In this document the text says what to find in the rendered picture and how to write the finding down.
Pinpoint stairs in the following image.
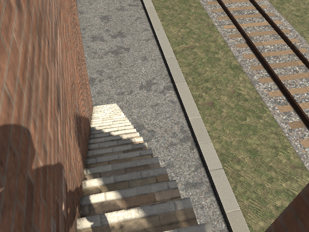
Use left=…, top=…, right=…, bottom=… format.
left=76, top=103, right=212, bottom=232

